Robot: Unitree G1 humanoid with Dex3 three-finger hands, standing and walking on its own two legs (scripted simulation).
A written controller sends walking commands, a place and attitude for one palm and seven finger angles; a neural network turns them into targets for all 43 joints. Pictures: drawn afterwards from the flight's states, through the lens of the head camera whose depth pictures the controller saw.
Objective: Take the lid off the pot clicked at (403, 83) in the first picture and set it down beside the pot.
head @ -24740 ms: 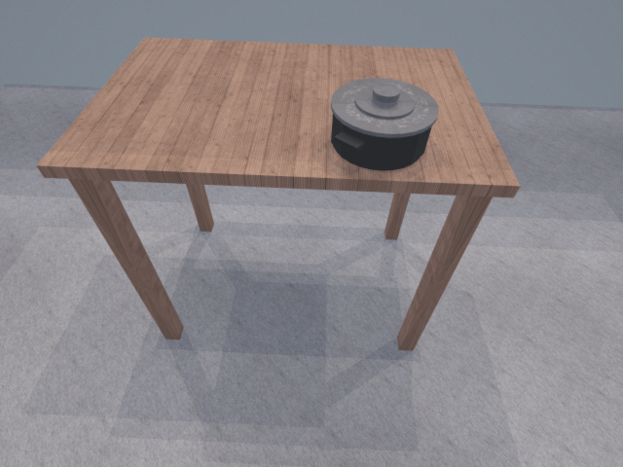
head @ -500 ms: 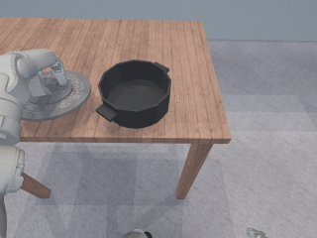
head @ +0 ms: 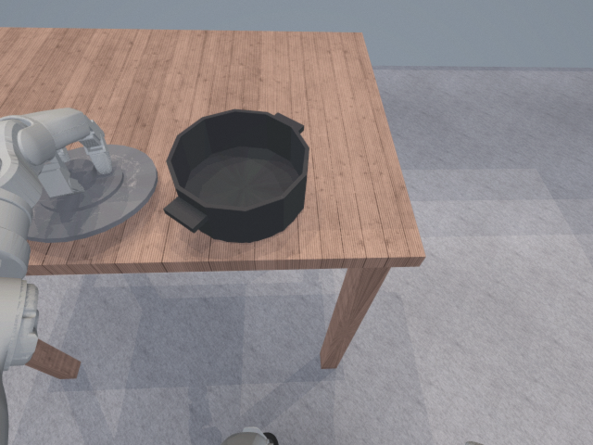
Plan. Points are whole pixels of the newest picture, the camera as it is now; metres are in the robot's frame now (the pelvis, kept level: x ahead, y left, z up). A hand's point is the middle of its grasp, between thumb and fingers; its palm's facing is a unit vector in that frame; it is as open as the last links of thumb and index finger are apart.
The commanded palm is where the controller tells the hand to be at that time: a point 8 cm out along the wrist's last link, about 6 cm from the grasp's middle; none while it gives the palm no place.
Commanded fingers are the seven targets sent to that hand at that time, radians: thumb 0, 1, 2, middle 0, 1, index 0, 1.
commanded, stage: lower the lid onto the table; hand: left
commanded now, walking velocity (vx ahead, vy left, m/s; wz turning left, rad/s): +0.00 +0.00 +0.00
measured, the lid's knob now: (75, 173) +0.46 +0.31 +0.08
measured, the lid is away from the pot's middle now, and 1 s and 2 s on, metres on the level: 0.23 0.23 0.23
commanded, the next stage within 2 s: open the fingers wide in 0.92 s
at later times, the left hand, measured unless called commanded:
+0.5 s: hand (68, 175) +0.44 +0.31 +0.10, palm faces -0.48 -0.15 -0.86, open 7.4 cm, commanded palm +0.47 +0.31 +0.16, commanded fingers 0.00 0.58 1.11 -0.73 -0.96 -0.85 -1.02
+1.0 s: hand (70, 177) +0.44 +0.30 +0.10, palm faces -0.47 -0.15 -0.87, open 7.4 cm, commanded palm +0.45 +0.30 +0.14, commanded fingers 0.00 0.58 1.11 -0.73 -0.96 -0.85 -1.02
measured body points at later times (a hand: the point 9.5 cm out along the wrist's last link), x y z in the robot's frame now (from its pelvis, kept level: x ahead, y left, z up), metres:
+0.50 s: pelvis -0.01 +0.00 -0.01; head +0.06 +0.01 +0.44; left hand +0.46 +0.31 +0.15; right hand +0.05 -0.28 -0.13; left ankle +0.06 +0.07 -0.72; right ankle -0.05 -0.12 -0.72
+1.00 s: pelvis -0.01 +0.00 -0.02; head +0.05 +0.00 +0.42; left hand +0.46 +0.31 +0.15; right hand +0.01 -0.29 -0.14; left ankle +0.06 +0.07 -0.72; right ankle -0.05 -0.12 -0.72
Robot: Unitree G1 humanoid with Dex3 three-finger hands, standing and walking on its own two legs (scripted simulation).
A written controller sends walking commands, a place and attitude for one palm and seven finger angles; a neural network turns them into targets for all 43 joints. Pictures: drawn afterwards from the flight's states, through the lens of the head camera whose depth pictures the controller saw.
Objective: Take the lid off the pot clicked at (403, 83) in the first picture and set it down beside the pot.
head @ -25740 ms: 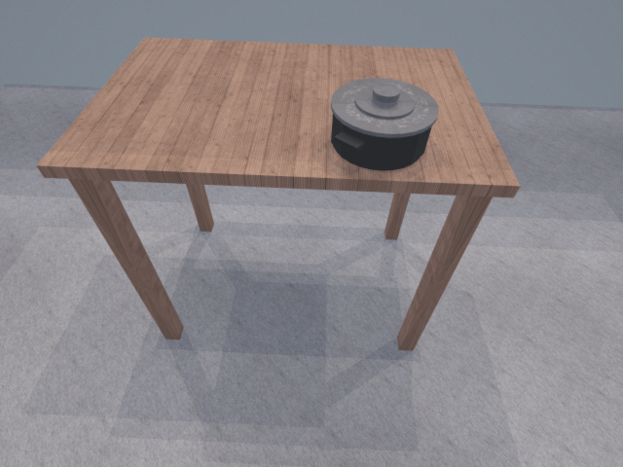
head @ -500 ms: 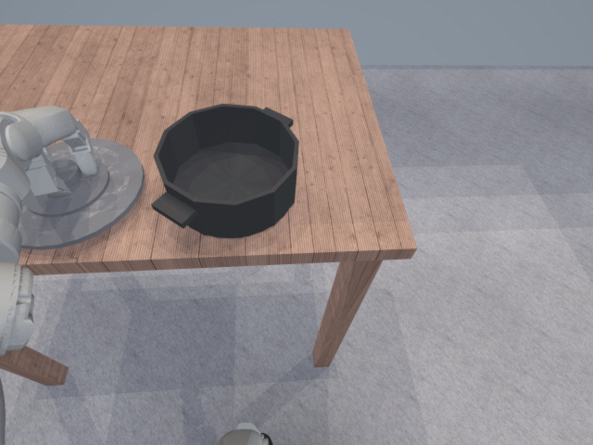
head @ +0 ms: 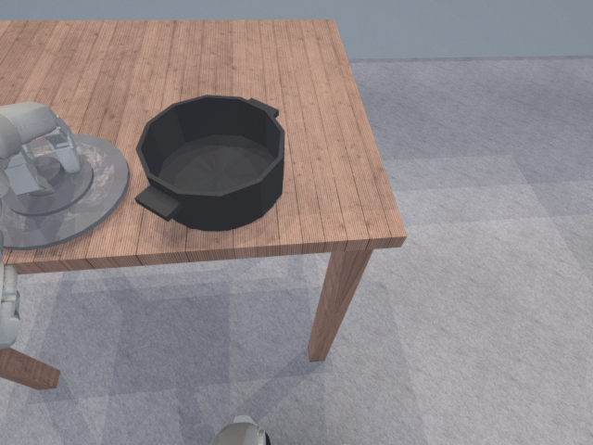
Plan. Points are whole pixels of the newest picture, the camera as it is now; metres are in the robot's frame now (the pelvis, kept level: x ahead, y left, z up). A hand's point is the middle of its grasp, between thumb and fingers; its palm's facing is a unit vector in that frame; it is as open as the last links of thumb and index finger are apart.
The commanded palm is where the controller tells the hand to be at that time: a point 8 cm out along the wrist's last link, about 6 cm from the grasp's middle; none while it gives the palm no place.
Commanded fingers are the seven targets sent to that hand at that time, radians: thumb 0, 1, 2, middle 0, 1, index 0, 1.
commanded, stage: open the fingers wide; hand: left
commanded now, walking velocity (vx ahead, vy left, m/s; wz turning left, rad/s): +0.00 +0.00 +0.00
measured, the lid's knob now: (42, 173) +0.47 +0.33 +0.09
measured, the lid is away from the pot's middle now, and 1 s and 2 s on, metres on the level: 0.23 0.23 0.23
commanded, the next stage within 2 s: raise the empty hand in 1.12 s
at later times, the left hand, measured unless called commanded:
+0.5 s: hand (34, 174) +0.44 +0.32 +0.11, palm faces -0.41 -0.10 -0.90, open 7.8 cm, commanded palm +0.46 +0.32 +0.16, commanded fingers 0.00 0.19 0.86 -0.51 -0.86 -0.55 -0.89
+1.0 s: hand (39, 174) +0.44 +0.32 +0.11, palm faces -0.42 -0.09 -0.90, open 10.7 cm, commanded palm +0.46 +0.31 +0.16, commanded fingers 0.00 -0.07 0.77 -0.40 -0.76 -0.40 -0.76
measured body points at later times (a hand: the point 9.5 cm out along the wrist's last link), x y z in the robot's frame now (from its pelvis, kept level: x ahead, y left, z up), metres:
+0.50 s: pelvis +0.01 +0.00 +0.01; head +0.07 +0.01 +0.45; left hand +0.46 +0.32 +0.16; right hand +0.08 -0.27 -0.11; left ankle +0.07 +0.07 -0.70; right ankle -0.03 -0.12 -0.70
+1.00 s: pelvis +0.01 +0.00 +0.01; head +0.08 +0.00 +0.46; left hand +0.46 +0.32 +0.16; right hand +0.08 -0.27 -0.11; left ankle +0.07 +0.07 -0.70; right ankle -0.03 -0.12 -0.70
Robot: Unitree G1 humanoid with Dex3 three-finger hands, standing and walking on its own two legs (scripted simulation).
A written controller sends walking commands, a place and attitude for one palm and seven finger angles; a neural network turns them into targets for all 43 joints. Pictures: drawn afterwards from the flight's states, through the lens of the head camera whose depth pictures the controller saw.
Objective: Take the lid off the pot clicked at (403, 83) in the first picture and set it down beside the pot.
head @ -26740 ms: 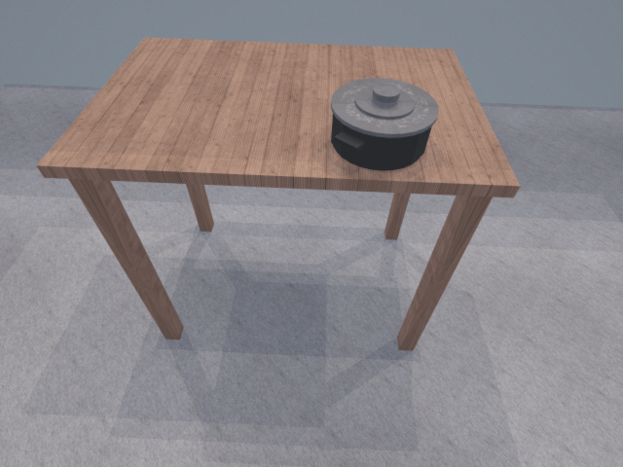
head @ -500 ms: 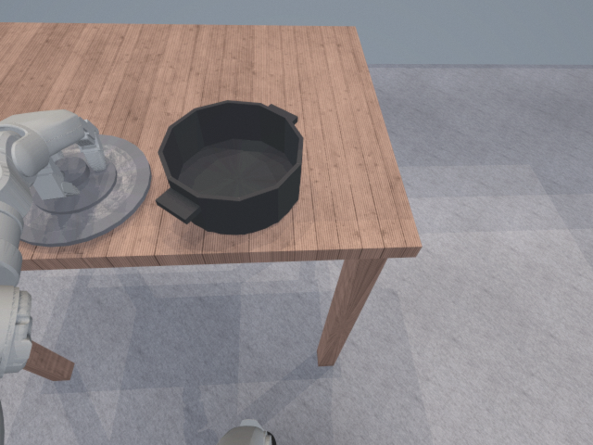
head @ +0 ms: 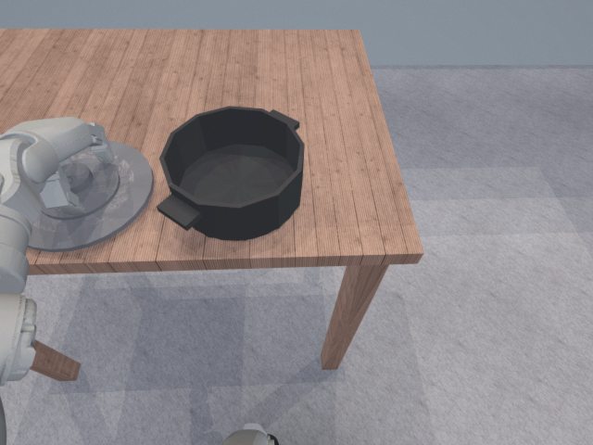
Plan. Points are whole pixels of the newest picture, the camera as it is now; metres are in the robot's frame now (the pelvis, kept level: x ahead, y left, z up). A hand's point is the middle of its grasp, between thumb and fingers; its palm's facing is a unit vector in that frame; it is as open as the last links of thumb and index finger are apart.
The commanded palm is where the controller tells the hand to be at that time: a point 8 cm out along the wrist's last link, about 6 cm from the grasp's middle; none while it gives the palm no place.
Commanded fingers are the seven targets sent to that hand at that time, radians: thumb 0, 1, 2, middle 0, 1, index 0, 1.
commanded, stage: open the fingers wide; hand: left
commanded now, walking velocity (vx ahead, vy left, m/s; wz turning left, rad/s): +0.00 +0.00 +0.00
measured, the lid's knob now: (72, 178) +0.46 +0.32 +0.08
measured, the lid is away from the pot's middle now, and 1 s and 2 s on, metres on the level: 0.23 0.23 0.23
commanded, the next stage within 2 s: raise the empty hand in 0.12 s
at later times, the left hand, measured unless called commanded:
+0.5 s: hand (74, 168) +0.44 +0.30 +0.11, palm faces -0.39 -0.10 -0.92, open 11.0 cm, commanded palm +0.45 +0.31 +0.18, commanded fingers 0.00 -0.07 0.77 -0.40 -0.76 -0.40 -0.76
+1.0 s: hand (57, 133) +0.45 +0.30 +0.16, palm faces -0.34 -0.08 -0.94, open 11.0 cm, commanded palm +0.45 +0.30 +0.24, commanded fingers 0.00 -0.07 0.77 -0.40 -0.76 -0.40 -0.76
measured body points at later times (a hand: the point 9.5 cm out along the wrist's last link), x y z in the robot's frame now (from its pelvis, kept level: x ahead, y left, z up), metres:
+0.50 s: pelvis +0.01 +0.00 +0.00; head +0.07 +0.00 +0.45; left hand +0.46 +0.30 +0.17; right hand +0.08 -0.28 -0.12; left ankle +0.06 +0.07 -0.71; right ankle -0.05 -0.12 -0.71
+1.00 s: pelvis +0.01 +0.00 +0.01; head +0.06 -0.01 +0.46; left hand +0.47 +0.30 +0.22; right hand +0.11 -0.27 -0.11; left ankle +0.06 +0.07 -0.71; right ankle -0.05 -0.12 -0.71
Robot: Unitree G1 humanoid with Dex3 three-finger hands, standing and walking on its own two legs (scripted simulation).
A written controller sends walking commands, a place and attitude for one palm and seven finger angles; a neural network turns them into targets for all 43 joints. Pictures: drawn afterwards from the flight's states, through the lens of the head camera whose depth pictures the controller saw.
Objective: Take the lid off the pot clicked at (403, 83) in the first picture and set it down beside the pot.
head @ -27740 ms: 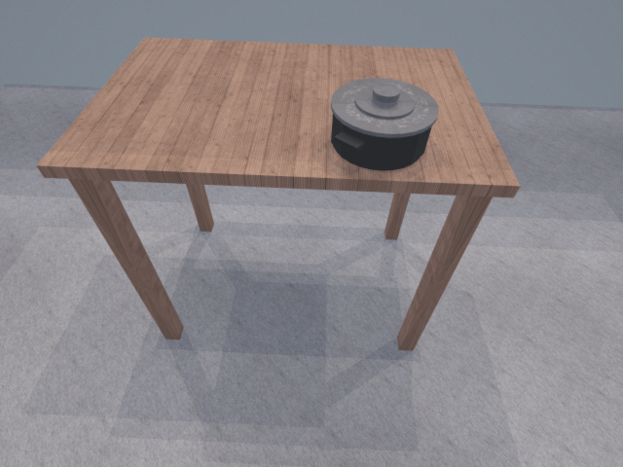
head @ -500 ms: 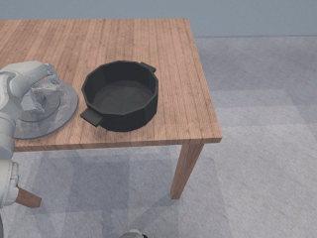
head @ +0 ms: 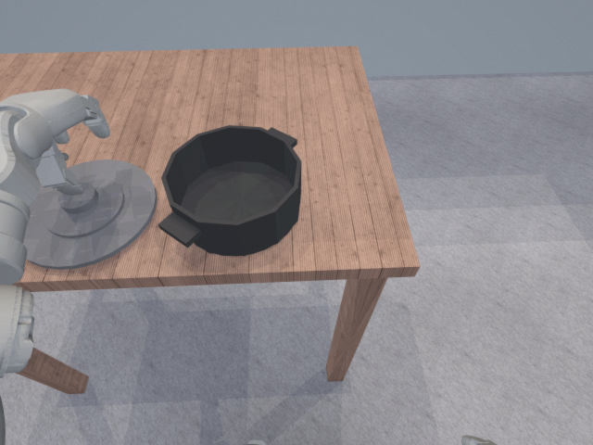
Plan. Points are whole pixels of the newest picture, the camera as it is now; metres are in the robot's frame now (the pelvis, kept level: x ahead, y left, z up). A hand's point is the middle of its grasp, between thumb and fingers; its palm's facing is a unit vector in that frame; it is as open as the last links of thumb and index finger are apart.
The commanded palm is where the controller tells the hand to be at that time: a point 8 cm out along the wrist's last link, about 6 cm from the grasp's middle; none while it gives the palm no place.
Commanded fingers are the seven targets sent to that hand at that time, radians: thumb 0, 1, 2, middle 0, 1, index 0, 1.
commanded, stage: raise the empty hand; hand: left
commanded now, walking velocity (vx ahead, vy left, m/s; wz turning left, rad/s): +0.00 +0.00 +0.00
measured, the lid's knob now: (78, 197) +0.45 +0.32 +0.06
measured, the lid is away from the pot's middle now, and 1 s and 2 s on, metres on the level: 0.23 0.23 0.23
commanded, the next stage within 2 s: draw the hand back to the body in 0.52 s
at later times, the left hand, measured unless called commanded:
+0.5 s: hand (35, 124) +0.45 +0.31 +0.20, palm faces -0.30 -0.09 -0.95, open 11.0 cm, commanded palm +0.44 +0.31 +0.27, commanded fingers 0.00 -0.07 0.77 -0.40 -0.76 -0.40 -0.76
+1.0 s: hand (32, 149) +0.41 +0.30 +0.19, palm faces -0.27 -0.08 -0.96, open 11.0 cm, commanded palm +0.38 +0.31 +0.27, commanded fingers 0.00 -0.07 0.77 -0.40 -0.76 -0.40 -0.76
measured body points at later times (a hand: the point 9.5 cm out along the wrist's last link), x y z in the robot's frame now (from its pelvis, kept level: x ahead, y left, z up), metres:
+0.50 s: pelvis +0.00 +0.00 +0.00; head +0.05 -0.01 +0.45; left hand +0.46 +0.31 +0.25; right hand +0.10 -0.27 -0.12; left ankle +0.05 +0.08 -0.73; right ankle -0.06 -0.11 -0.73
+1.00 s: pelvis +0.00 +0.00 +0.00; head +0.04 -0.01 +0.45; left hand +0.42 +0.30 +0.24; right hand +0.12 -0.26 -0.12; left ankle +0.05 +0.08 -0.73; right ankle -0.06 -0.11 -0.73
